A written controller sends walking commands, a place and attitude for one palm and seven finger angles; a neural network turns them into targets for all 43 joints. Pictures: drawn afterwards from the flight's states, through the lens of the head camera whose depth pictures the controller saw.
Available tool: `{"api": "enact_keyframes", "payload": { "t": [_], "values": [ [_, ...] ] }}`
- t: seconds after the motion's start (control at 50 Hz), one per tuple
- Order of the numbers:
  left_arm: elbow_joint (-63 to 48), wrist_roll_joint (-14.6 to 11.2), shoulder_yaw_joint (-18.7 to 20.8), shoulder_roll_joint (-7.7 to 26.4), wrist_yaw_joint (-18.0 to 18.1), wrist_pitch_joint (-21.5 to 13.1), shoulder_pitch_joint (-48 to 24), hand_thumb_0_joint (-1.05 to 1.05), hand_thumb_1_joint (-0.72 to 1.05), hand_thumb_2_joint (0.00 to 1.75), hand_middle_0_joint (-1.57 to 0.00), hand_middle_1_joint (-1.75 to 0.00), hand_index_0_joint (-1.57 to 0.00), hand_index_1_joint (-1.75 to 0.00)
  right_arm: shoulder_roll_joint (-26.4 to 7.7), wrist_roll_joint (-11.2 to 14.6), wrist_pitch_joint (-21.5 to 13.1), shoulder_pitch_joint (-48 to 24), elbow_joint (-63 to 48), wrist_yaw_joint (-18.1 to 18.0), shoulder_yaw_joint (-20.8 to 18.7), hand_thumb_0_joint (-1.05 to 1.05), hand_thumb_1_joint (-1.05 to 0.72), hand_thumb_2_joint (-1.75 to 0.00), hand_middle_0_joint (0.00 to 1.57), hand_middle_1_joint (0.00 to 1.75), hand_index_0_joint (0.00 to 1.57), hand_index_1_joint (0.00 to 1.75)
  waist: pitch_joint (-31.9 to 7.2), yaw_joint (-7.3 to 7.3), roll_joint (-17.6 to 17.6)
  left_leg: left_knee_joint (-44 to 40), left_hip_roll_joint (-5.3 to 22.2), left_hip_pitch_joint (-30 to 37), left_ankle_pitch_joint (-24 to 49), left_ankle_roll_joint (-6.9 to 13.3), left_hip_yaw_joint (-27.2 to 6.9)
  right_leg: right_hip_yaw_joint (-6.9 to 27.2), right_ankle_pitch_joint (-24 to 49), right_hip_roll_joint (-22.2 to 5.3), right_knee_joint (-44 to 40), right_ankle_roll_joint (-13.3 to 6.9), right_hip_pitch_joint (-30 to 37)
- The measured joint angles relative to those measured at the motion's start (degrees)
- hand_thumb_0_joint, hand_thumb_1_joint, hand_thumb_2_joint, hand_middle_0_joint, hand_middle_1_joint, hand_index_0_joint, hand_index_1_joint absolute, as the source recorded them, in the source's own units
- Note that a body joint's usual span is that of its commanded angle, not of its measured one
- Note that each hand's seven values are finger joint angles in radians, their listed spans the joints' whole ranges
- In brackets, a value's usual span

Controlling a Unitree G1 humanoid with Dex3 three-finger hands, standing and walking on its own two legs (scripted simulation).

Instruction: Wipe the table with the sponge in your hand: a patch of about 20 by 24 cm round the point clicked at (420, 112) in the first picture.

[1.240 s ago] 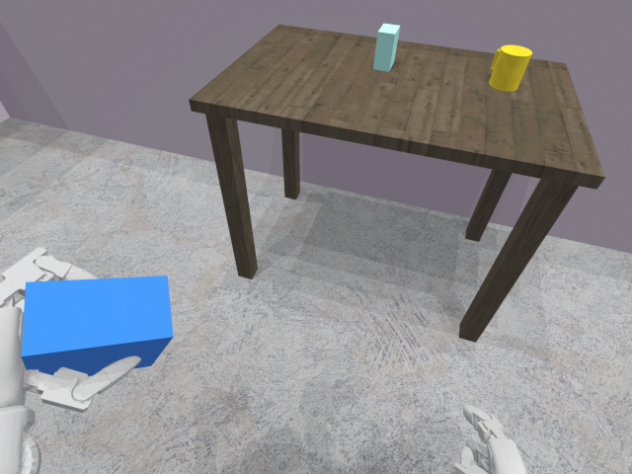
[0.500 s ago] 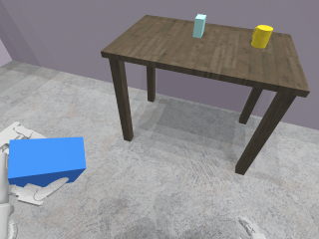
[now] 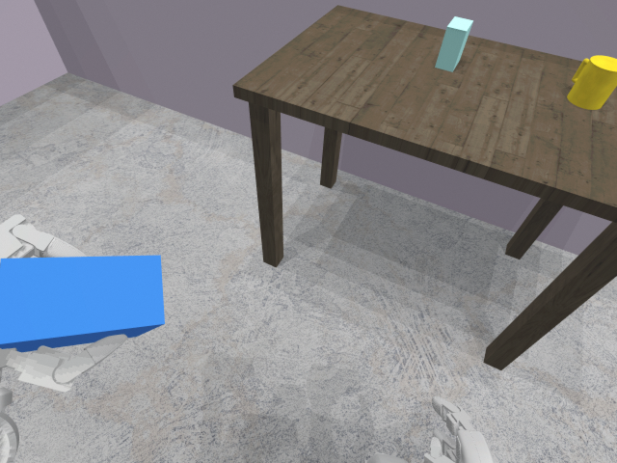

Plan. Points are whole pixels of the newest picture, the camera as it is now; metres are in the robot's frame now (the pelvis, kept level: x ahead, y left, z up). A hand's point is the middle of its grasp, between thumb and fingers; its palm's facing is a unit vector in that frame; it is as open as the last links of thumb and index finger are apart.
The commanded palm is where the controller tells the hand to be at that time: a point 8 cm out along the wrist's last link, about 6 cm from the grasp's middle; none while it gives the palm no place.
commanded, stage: turn to face it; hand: left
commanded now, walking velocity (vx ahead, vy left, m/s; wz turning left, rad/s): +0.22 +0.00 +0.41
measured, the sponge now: (104, 304) +0.22 +0.21 +0.17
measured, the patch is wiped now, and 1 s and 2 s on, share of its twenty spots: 0.00 0.00 0.00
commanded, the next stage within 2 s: take the last steps up to it in 1.70 s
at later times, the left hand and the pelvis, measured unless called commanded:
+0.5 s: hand (209, 213) +0.33 +0.14 +0.18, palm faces +0.30 -0.82 -0.48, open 9.9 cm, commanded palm +0.28 +0.18 +0.18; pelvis +0.09 -0.08 +0.00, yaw -6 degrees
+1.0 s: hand (324, 203) +0.37 +0.01 +0.16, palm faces +0.00 -0.85 -0.53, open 9.9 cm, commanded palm +0.33 +0.08 +0.18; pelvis +0.07 -0.11 -0.02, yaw -26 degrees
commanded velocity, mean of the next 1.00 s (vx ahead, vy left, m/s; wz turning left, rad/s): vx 0.01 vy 0.00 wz -0.54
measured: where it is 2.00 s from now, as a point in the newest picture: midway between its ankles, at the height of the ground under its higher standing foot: outside the picture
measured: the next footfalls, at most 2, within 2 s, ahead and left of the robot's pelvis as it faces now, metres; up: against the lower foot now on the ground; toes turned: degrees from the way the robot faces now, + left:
right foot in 0.14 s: +0.13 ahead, -0.13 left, +0.00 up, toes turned -7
left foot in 0.64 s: +0.17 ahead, +0.06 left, +0.00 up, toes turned -4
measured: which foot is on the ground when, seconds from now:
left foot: down 0.00-0.16, up 0.18-0.62, down 0.64-1.00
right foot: up 0.00-0.12, down 0.14-0.66, up 0.68-0.98, down 1.00-1.00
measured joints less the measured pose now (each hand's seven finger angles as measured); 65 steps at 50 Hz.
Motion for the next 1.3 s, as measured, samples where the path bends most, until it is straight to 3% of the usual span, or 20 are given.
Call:
{"api": "enact_keyframes", "payload": {
  "t": [0.12,0.16,0.2,0.26,0.3,0.42,0.58,0.62,0.66,0.7,0.78,0.84,0.92,0.98,1.02,1.04,1.08,1.16,1.22,1.3],
  "values": [
    [2.45,-0.53,0.13,0.63,-1.02,0.83,2.32,0.00,-0.48,0.98,-0.78,-1.32,-0.78,-1.32,-0.41,-0.14,0.79,0.21,-0.61,-0.63,0.01,0.01,-0.90,-0.90,0.20,0.30,0.21,0.30,0.30,0.75,1.80,1.08,0.92,2.08,-3.33,-2.52,-1.40,-3.28,3.57,1.41,-18.18,0.39,6.07],
    [3.51,-0.16,0.14,0.76,-1.08,1.58,1.11,0.00,-0.48,0.98,-0.78,-1.32,-0.78,-1.32,-1.43,0.18,1.40,-0.27,-0.41,-0.80,-0.29,0.01,-0.90,-0.90,0.20,0.30,0.21,0.30,1.09,1.21,2.46,7.36,1.63,0.67,-6.69,-2.55,-1.65,-4.38,10.89,2.41,-22.50,-2.24,8.75],
    [4.92,0.35,-0.96,-0.70,-1.15,2.33,-1.25,0.00,-0.48,0.98,-0.78,-1.32,-0.78,-1.32,-3.15,0.17,2.62,-2.11,1.20,-1.02,-0.84,0.01,-0.90,-0.90,0.20,0.30,0.21,0.30,2.26,1.24,3.42,20.45,0.88,-3.87,-10.50,-1.30,-2.67,-5.32,8.31,2.63,-18.81,-5.52,8.64],
    [5.71,0.21,-1.61,-2.74,-1.12,2.20,-1.86,-0.01,-0.48,0.98,-0.78,-1.32,-0.78,-1.32,-4.98,0.01,3.81,-4.32,2.07,-0.80,-1.38,0.01,-0.90,-0.90,0.20,0.30,0.21,0.30,3.00,1.68,2.25,33.67,-1.46,-9.85,-11.08,-1.94,-1.44,-4.20,5.51,2.61,-19.13,-7.08,9.91],
    [4.84,0.18,-1.15,-2.88,-1.00,1.69,-0.17,-0.01,-0.48,0.98,-0.78,-1.32,-0.78,-1.32,-5.57,-0.26,4.42,-5.50,1.05,-0.70,-1.50,0.02,-0.90,-0.90,0.20,0.30,0.20,0.30,3.16,1.41,1.04,35.57,-1.63,-12.60,-9.96,-2.62,-0.02,-2.92,6.22,2.99,-20.75,-7.22,10.55],
    [0.81,-0.70,0.02,0.20,-0.72,-0.05,1.50,-0.01,-0.48,0.98,-0.78,-1.32,-0.78,-1.32,-6.24,-0.71,4.51,-6.35,-2.77,-0.77,-2.28,0.01,-0.90,-0.90,0.20,0.30,0.20,0.30,2.55,1.11,-2.01,22.80,-0.90,-14.11,-5.44,-3.66,2.29,0.09,7.57,4.59,-24.37,-8.28,11.44],
    [0.06,-1.40,0.74,1.29,0.01,0.30,0.80,0.00,-0.48,0.98,-0.78,-1.32,-0.78,-1.32,-5.96,0.36,6.28,-4.81,-5.67,-0.18,-2.53,0.01,-0.91,-0.90,0.20,0.30,0.20,0.30,-0.05,1.57,-2.91,9.05,-1.67,-8.93,-2.42,-3.77,3.13,4.96,7.76,7.75,-25.01,-8.05,10.97],
    [-0.01,-1.41,0.26,0.96,0.18,0.84,0.57,0.00,-0.48,0.98,-0.78,-1.32,-0.78,-1.32,-5.82,0.62,6.88,-3.96,-6.18,-0.13,-2.24,0.01,-0.90,-0.90,0.20,0.30,0.20,0.30,-0.58,1.48,-2.72,3.68,-1.39,-5.70,1.45,-3.45,3.47,5.95,7.18,8.71,-23.97,-7.68,10.79],
    [0.04,-1.40,-0.13,1.03,0.22,1.28,-0.13,0.00,-0.48,0.98,-0.78,-1.32,-0.78,-1.32,-5.12,0.73,7.31,-3.34,-6.19,-0.20,-2.10,0.01,-0.90,-0.90,0.20,0.30,0.20,0.30,-0.80,1.29,-3.39,0.60,-1.40,-3.29,1.67,-1.38,4.66,7.14,6.02,9.04,-21.69,-7.06,10.07],
    [0.66,-1.22,0.05,1.55,0.02,1.44,-0.95,0.00,-0.48,0.98,-0.78,-1.32,-0.78,-1.32,-3.90,0.55,7.52,-2.88,-6.23,-0.03,-1.78,0.01,-0.90,-0.90,0.20,0.30,0.20,0.30,-0.49,1.75,-4.71,0.95,-1.41,-2.58,0.75,-0.40,6.71,8.12,1.84,8.26,-16.51,-4.13,8.20],
    [1.02,-0.62,0.32,1.69,-0.69,2.21,-1.36,-0.01,-0.48,0.98,-0.78,-1.33,-0.78,-1.32,-2.36,-0.21,6.43,-1.99,-6.44,1.16,-0.73,0.01,-0.90,-0.90,0.20,0.30,0.20,0.30,1.35,2.44,-2.51,1.83,2.31,-0.88,0.05,-0.79,9.48,4.68,-3.16,6.14,-4.08,-1.18,4.04],
    [-0.16,-0.62,-0.05,1.20,-1.04,2.55,-1.76,-0.01,-0.48,0.98,-0.78,-1.33,-0.78,-1.32,-1.75,-0.07,5.54,-0.97,-6.28,2.38,-0.04,0.01,-0.90,-0.90,0.20,0.30,0.20,0.30,2.53,2.67,-0.38,2.04,5.33,0.20,-0.01,-1.80,11.26,2.46,-0.79,3.80,-4.87,-0.12,3.72],
    [0.14,-0.89,0.34,1.39,-1.39,2.38,-1.87,0.00,-0.48,0.98,-0.78,-1.33,-0.78,-1.32,-1.28,0.22,4.59,0.22,-6.04,3.05,0.48,0.01,-0.90,-0.90,0.20,0.30,0.21,0.30,3.53,1.81,1.46,2.86,8.53,0.19,0.16,-3.54,13.08,0.41,0.62,2.15,-10.48,0.78,5.32],
    [1.29,-1.21,1.21,2.30,-1.56,2.48,-1.38,0.00,-0.48,0.98,-0.78,-1.33,-0.78,-1.32,-1.56,0.43,3.94,1.09,-6.18,3.12,0.25,0.01,-0.90,-0.90,0.20,0.30,0.21,0.30,4.08,1.16,2.06,5.42,10.77,-1.07,-0.37,-5.37,14.13,-0.98,3.20,2.22,-16.81,0.78,8.20],
    [1.89,-1.04,0.97,2.01,-1.71,2.64,-1.62,0.00,-0.48,0.98,-0.78,-1.33,-0.78,-1.32,-2.90,0.80,3.78,1.09,-6.01,3.04,-0.52,0.01,-0.90,-0.90,0.20,0.30,0.21,0.30,5.34,0.32,3.95,10.02,13.20,-3.23,-1.82,-5.54,12.59,-2.17,6.28,3.99,-18.60,-2.24,9.24],
    [1.91,-0.95,0.56,1.50,-1.74,2.67,-1.74,0.00,-0.48,0.98,-0.78,-1.33,-0.78,-1.32,-3.79,0.84,4.05,0.50,-5.34,2.75,-0.97,0.01,-0.90,-0.90,0.20,0.30,0.21,0.30,6.07,-0.09,4.46,14.66,12.63,-5.34,-6.49,-5.16,9.68,-2.28,6.05,4.55,-17.48,-4.28,8.52],
    [1.12,-1.24,0.14,0.67,-1.68,3.03,-1.11,-0.01,-0.48,0.98,-0.78,-1.33,-0.78,-1.32,-5.34,0.94,5.06,-1.31,-3.63,2.23,-1.80,0.01,-0.90,-0.90,0.20,0.30,0.21,0.30,6.86,-0.08,3.36,26.56,8.11,-10.12,-12.99,-5.05,4.13,-0.65,5.98,4.60,-16.48,-6.73,6.82],
    [-0.92,-2.00,1.29,0.86,-1.25,2.41,3.45,0.00,-0.48,0.98,-0.78,-1.33,-0.78,-1.32,-7.29,0.60,7.31,-3.98,-3.19,1.57,-3.21,0.02,-0.90,-0.90,0.20,0.30,0.20,0.30,6.81,-1.03,1.50,41.56,1.91,-16.36,-8.97,-5.63,-0.50,2.67,9.72,6.08,-20.39,-8.31,6.27],
    [-0.88,-2.36,2.23,2.25,-1.08,1.66,5.02,0.00,-0.48,0.98,-0.78,-1.33,-0.78,-1.32,-7.90,0.56,8.27,-4.53,-3.31,1.17,-4.23,0.02,-0.91,-0.90,0.20,0.30,0.20,0.30,5.45,-1.53,1.25,43.79,0.04,-18.10,-5.54,-5.94,-1.75,3.83,12.41,7.64,-23.78,-9.00,6.79],
    [1.32,-2.85,2.90,2.88,-1.02,0.69,4.20,0.00,-0.48,0.98,-0.78,-1.33,-0.78,-1.32,-8.32,0.74,8.85,-4.17,-3.07,1.00,-5.02,0.01,-0.91,-0.90,0.20,0.30,0.20,0.30,2.59,-0.94,1.22,40.75,-1.31,-17.49,-4.17,-5.48,-2.74,5.25,15.51,9.62,-27.63,-9.76,7.47]
  ]
}}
